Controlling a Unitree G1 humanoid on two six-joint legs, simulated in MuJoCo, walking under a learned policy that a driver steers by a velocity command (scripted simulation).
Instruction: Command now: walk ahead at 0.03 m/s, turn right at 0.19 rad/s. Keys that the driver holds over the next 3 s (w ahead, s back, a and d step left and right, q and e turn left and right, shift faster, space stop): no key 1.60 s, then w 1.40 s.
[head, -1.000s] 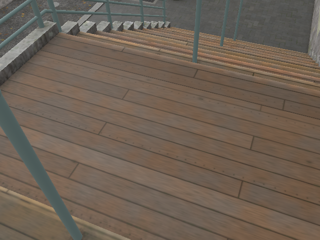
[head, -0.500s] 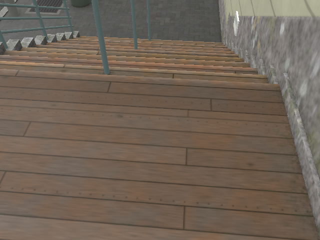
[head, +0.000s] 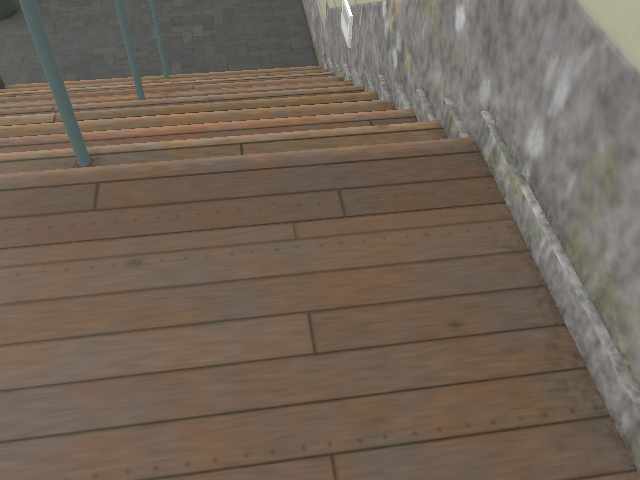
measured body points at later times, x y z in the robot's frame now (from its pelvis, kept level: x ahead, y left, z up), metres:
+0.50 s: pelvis +0.07 -0.03 +0.02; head +0.06 -0.03 +0.47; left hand +0.16 +0.17 -0.12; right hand +0.03 -0.22 -0.14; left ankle +0.07 +0.10 -0.73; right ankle +0.04 -0.18 -0.62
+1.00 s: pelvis +0.13 -0.05 +0.00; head +0.14 -0.05 +0.45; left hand +0.22 +0.17 -0.16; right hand +0.10 -0.28 -0.16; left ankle +0.07 +0.10 -0.73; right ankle +0.13 -0.17 -0.73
